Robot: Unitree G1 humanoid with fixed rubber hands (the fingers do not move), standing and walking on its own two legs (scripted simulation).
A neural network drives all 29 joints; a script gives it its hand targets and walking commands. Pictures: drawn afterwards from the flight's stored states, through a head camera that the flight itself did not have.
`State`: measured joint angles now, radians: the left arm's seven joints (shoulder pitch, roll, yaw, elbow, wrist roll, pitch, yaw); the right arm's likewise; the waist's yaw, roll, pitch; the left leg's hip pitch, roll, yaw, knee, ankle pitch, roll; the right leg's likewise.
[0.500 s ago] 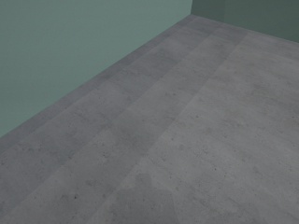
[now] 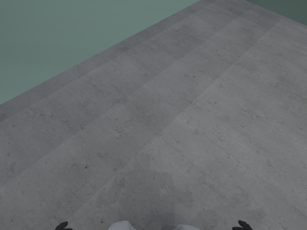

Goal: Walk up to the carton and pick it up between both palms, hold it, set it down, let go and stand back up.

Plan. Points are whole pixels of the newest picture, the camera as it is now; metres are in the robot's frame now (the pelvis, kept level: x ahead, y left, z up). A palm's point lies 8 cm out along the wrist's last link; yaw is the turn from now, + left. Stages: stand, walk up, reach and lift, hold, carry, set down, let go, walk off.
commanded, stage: walk up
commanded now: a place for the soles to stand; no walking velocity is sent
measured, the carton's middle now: out of the picture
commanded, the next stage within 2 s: none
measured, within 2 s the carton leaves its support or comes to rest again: neither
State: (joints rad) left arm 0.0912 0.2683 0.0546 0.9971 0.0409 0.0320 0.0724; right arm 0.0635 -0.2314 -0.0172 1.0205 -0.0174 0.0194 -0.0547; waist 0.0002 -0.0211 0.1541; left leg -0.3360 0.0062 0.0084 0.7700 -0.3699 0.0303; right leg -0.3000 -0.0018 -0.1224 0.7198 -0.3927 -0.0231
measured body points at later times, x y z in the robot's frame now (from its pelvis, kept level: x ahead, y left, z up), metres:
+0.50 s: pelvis -0.11 +0.04 +0.01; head -0.05 +0.06 +0.46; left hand -0.03 +0.33 -0.13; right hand +0.06 -0.20 -0.11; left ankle +0.00 +0.09 -0.71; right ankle -0.09 -0.10 -0.67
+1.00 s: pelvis -0.31 +0.09 -0.02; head -0.31 +0.10 +0.43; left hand -0.28 +0.41 -0.12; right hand -0.10 -0.15 -0.13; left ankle -0.41 +0.23 -0.72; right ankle -0.12 -0.07 -0.71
